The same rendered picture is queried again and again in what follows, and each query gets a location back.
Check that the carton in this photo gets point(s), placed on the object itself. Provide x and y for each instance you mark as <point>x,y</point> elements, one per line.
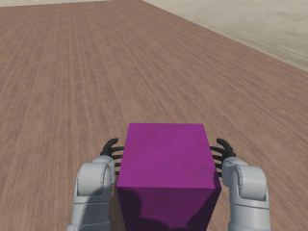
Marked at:
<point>168,180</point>

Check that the left robot forearm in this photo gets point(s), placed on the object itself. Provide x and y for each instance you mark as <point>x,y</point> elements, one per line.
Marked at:
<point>92,193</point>

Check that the robot right hand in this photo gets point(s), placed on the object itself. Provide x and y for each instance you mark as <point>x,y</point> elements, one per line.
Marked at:
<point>227,152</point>

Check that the robot left hand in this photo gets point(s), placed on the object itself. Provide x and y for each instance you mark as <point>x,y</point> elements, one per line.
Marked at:
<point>108,150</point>

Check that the right robot forearm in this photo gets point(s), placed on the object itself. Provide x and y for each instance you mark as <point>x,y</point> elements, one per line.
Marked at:
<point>248,195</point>

